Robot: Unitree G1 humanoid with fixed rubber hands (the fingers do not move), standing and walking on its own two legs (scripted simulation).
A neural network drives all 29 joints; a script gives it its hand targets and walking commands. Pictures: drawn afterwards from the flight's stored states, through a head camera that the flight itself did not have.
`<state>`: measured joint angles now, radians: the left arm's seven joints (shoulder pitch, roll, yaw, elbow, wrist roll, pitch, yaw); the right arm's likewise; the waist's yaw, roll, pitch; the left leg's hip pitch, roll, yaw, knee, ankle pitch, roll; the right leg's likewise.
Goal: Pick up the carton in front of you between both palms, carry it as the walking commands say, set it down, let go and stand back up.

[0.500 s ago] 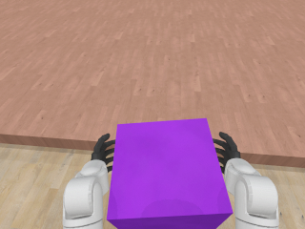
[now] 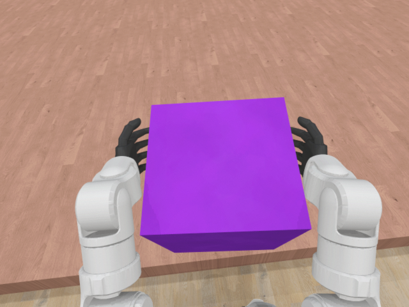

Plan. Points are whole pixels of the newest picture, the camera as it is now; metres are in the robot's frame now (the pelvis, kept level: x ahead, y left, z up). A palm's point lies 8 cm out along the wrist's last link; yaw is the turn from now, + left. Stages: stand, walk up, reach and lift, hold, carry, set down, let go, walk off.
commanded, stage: carry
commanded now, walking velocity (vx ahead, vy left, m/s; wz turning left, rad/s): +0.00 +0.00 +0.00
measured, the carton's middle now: (220, 187) +0.31 -0.02 +0.09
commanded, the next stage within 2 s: none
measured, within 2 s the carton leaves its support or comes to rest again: neither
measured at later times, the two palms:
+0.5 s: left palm (146, 85) +0.58 +0.14 +0.14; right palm (270, 76) +0.59 -0.16 +0.14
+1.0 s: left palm (163, 65) +0.68 +0.11 +0.14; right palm (272, 57) +0.70 -0.19 +0.13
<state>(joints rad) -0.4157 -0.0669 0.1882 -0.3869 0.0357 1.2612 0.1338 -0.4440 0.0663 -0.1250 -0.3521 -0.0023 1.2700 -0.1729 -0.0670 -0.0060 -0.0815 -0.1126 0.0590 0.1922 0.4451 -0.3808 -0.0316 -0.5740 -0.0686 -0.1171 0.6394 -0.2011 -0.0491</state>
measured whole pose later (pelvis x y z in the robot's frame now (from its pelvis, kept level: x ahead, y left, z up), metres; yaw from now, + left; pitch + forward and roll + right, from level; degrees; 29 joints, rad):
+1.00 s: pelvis +0.35 -0.06 +0.01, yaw +2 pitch +3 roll +1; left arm -0.60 -0.08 0.28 0.04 0.09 1.17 0.13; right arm -0.59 0.07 -0.25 0.03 -0.06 1.18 -0.15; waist 0.00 0.00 -0.05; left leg -0.20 0.03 0.08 0.47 -0.26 0.06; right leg -0.15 0.04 -0.10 0.40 -0.31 -0.08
